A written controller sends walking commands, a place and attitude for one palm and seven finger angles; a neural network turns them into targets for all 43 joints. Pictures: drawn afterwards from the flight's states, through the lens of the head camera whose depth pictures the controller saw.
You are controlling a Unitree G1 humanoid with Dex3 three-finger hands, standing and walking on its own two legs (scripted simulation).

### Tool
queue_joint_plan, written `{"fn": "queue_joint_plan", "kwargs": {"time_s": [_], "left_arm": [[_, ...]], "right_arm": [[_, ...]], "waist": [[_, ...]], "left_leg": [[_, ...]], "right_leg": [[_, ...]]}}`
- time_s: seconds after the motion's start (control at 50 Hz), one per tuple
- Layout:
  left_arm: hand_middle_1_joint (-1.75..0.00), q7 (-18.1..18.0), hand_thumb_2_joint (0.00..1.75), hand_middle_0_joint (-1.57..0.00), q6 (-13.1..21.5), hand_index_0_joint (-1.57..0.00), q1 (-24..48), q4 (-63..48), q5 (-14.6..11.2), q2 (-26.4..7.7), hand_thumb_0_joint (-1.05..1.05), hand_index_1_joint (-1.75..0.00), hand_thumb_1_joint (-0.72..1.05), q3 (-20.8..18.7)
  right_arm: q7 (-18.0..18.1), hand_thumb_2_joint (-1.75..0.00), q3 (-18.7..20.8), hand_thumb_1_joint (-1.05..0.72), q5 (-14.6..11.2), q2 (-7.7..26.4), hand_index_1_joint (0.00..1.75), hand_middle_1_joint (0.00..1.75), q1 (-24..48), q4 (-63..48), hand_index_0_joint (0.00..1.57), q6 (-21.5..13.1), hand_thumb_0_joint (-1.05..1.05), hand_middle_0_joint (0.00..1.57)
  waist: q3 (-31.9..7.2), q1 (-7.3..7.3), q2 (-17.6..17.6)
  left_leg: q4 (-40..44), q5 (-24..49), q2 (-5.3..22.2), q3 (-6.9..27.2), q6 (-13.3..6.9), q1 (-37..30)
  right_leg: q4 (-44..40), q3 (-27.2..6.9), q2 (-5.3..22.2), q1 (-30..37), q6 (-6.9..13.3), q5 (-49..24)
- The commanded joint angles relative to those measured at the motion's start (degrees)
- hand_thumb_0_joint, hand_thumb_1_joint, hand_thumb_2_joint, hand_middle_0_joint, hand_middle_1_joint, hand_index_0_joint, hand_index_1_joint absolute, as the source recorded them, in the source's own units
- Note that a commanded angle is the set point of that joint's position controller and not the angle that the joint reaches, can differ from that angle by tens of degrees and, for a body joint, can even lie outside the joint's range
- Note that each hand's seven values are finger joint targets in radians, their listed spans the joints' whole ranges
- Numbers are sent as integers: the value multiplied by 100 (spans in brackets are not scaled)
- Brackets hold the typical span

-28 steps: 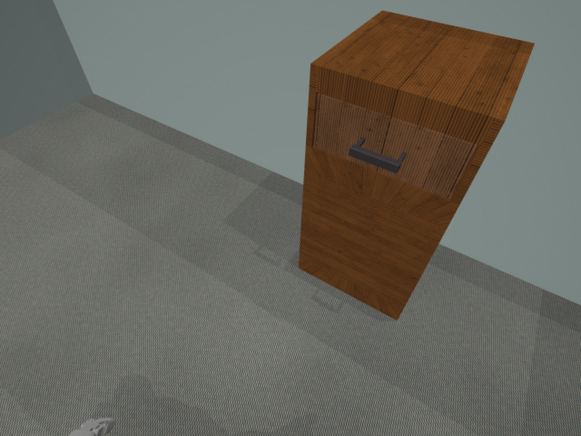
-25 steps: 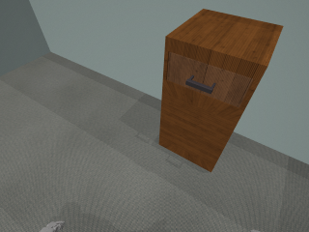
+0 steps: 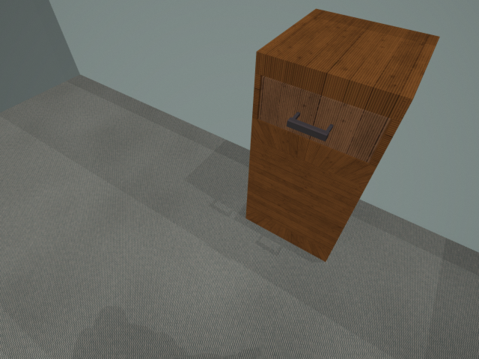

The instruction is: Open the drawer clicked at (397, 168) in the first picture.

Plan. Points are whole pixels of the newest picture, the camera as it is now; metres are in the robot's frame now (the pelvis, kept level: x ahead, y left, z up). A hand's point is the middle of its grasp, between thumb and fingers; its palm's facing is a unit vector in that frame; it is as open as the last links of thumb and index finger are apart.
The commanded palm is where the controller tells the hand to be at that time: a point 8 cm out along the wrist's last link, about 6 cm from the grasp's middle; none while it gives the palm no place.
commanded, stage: stand and wait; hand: left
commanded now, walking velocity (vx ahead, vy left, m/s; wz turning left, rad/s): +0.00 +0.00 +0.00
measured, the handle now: (310, 125) +0.76 -0.17 -0.06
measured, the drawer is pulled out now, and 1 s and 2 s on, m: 0.00 0.00 0.00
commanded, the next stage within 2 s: look at it before walking up in 0.26 s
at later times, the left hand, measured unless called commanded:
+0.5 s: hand out of the picture +0.08 +0.24 -0.15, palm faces -0.03 -0.94 -0.33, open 7.4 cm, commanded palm none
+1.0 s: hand out of the picture +0.07 +0.24 -0.15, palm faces -0.02 -0.94 -0.34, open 7.4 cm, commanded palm none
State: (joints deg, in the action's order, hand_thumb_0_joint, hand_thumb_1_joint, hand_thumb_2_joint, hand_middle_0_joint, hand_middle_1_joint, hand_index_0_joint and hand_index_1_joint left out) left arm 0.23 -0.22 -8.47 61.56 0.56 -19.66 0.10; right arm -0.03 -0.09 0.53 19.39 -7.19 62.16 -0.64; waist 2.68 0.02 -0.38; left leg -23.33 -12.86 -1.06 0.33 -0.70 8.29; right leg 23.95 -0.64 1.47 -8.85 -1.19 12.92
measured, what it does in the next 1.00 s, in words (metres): stands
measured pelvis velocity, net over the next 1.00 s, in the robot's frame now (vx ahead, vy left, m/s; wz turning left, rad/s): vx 0.00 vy -0.01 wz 0.01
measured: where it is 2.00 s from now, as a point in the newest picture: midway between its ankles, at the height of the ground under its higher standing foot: outside the picture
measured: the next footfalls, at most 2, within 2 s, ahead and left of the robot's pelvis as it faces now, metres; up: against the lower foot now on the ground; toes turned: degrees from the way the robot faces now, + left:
left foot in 1.86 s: +0.04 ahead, +0.11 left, +0.00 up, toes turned -22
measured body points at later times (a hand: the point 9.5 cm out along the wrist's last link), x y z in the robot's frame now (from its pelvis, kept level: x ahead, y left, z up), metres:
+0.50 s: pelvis +0.00 -0.01 +0.00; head +0.00 -0.01 +0.45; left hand +0.08 +0.29 -0.13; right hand +0.08 -0.30 -0.13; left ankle +0.00 +0.11 -0.74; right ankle +0.00 -0.13 -0.74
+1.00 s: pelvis +0.00 -0.01 +0.00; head +0.01 -0.01 +0.45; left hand +0.08 +0.29 -0.13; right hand +0.08 -0.31 -0.13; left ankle +0.00 +0.11 -0.74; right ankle +0.00 -0.13 -0.74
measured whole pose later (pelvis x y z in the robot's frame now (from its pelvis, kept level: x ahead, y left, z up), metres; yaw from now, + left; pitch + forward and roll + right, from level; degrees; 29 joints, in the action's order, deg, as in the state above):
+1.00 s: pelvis +0.00 -0.01 +0.00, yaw +0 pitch -2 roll +0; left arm 0.3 0.3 -7.2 62.7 0.6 -19.7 0.1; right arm 0.0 -0.4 0.3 19.6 -6.4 63.6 -1.0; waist 2.6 0.0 0.0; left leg -20.0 -11.0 -0.3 0.9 0.2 6.7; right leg 21.0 0.0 0.8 -7.3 -0.4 11.4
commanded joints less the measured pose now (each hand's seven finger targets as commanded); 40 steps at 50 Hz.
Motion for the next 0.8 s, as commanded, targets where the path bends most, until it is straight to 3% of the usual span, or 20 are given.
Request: {"fn": "queue_joint_plan", "kwargs": {"time_s": [0.0,0.3,0.78], "left_arm": [[-30,-95,90,-20,161,-20,347,-381,4,-1156,0,-30,90,-223],[-30,-89,90,-20,169,-20,387,-309,10,-1170,0,-30,90,-217],[-30,-89,90,-20,184,-20,380,-297,8,-1172,0,-30,90,-227]], "right_arm": [[71,-90,251,-90,-9,1189,30,30,359,-340,20,-150,0,20],[58,-90,241,-90,-4,1198,30,30,336,-217,20,-146,0,20],[72,-90,228,-90,-17,1195,30,30,347,-216,20,-150,0,20]], "waist": [[-439,-4,-1],[-370,-4,49],[-476,1,28]], "left_leg": [[512,724,725,613,-137,57],[623,564,731,637,-108,45],[623,934,758,617,-81,-129]], "right_leg": [[-371,-452,525,104,258,-657],[-515,-501,535,27,263,-440],[-573,-463,563,173,263,-816]]}}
